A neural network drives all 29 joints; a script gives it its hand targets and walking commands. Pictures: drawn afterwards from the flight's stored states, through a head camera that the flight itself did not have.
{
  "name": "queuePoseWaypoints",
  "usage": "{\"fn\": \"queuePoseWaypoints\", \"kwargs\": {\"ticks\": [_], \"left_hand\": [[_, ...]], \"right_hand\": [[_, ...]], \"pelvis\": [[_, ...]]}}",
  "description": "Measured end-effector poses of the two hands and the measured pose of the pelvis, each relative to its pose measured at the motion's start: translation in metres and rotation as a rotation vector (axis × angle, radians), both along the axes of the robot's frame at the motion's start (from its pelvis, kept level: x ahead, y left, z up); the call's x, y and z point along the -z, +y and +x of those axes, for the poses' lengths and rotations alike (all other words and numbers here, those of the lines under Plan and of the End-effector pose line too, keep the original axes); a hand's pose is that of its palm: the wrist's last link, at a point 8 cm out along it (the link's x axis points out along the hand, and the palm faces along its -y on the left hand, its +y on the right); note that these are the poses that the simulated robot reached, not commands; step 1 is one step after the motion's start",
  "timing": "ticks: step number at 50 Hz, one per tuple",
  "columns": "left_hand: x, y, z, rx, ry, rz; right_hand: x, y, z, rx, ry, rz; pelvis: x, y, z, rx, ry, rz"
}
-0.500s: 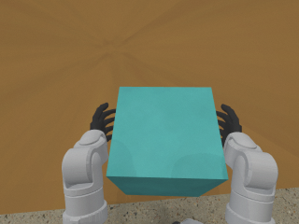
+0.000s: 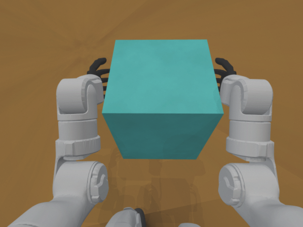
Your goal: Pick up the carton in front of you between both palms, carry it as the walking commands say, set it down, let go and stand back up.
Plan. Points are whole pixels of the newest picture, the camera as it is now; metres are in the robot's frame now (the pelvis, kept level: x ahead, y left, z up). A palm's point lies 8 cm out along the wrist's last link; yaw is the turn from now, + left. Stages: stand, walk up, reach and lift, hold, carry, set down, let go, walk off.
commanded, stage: carry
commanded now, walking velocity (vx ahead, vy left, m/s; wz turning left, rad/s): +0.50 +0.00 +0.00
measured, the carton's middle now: (160, 106) +0.39 -0.01 +0.07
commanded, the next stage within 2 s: none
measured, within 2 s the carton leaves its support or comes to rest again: neither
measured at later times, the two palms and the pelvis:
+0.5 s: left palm (100, 4) +0.70 +0.17 +0.17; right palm out of the picture +0.74 -0.13 +0.18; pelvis +0.33 -0.03 +0.04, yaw +2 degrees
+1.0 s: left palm out of the picture +1.04 +0.14 +0.24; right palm out of the picture +1.01 -0.16 +0.24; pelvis +0.64 +0.02 +0.08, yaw +0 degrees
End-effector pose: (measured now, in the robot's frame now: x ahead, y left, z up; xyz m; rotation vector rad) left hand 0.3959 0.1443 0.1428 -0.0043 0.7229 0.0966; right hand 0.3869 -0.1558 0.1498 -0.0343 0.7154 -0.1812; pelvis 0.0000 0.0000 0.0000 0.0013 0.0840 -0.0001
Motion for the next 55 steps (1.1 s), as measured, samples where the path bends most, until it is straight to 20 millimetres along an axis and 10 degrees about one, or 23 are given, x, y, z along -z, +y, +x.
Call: {"fn": "queuePoseWaypoints", "kwargs": {"ticks": [10, 23, 34, 47, 55], "left_hand": [[-0.005, -0.004, 0.129, -0.044, -0.062, -0.078], [-0.024, 0.014, 0.281, -0.153, -0.045, 0.003], [-0.078, 0.038, 0.424, -0.167, -0.123, -0.009], [-0.085, -0.004, 0.607, 0.05, -0.017, -0.034], [-0.107, -0.008, 0.707, 0.003, -0.086, -0.025]], "right_hand": [[-0.002, -0.004, 0.12, 0.088, -0.071, 0.078], [-0.02, 0.017, 0.323, -0.097, -0.043, 0.1], [-0.069, 0.04, 0.464, -0.107, -0.121, 0.1], [-0.074, 0.0, 0.582, 0.079, -0.022, 0.055], [-0.099, -0.005, 0.699, 0.042, -0.088, 0.064]], "pelvis": [[-0.024, 0.006, 0.117, -0.015, 0.037, -0.026], [-0.035, -0.026, 0.307, -0.036, 0.01, -0.007], [-0.052, -0.008, 0.451, -0.031, 0.016, 0.027], [-0.078, 0.028, 0.605, -0.002, 0.0, -0.015], [-0.078, 0.011, 0.712, -0.006, 0.013, -0.025]]}}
